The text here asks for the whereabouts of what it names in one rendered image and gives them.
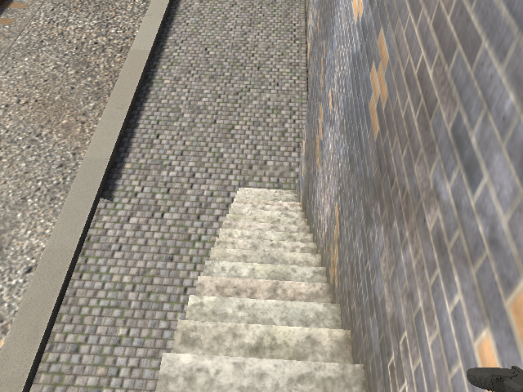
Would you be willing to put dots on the stairs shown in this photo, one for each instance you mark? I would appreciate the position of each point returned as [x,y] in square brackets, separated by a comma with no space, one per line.
[262,318]

